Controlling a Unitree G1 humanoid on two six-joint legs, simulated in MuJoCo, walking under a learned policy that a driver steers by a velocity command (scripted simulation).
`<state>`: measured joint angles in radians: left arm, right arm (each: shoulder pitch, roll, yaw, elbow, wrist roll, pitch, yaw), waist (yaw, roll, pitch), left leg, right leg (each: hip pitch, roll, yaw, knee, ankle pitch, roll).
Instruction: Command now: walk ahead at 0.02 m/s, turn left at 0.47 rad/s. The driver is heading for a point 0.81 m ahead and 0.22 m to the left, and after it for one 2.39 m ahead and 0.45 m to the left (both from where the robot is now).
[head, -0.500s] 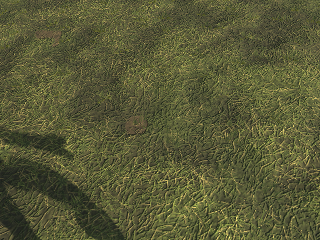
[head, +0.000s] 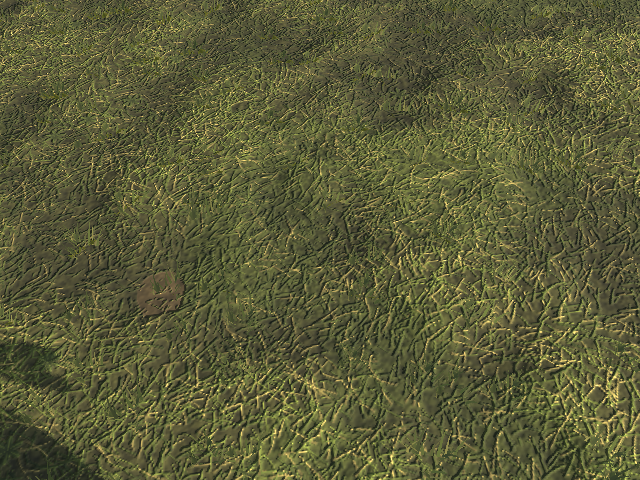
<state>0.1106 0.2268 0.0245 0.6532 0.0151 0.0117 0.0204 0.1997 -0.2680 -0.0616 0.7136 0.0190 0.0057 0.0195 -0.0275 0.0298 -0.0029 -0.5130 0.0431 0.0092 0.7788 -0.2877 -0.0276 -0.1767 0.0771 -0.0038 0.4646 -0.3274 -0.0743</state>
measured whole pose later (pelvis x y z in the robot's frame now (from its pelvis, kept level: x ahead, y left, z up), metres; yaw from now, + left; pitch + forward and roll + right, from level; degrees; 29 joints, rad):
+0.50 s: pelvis +0.18 +0.05 +0.00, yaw +25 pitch +4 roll -1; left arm 0.07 0.30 0.04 0.65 0.03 -0.03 -0.03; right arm 0.41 -0.32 -0.09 0.68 -0.02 -0.01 0.03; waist -0.09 -0.02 -0.03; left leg -0.12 -0.10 -0.28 0.43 -0.36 0.06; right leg -0.51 -0.01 0.08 0.60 -0.23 0.08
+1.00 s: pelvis +0.48 +0.23 -0.02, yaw +27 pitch +3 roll +0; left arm 0.58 0.26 0.04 0.92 -0.01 -0.07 -0.02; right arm 0.00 -0.27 0.01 0.57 -0.07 -0.08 0.02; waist 0.12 0.01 0.02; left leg -0.49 0.00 0.03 0.67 -0.21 0.03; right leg -0.12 -0.01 0.09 0.92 -0.42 -0.07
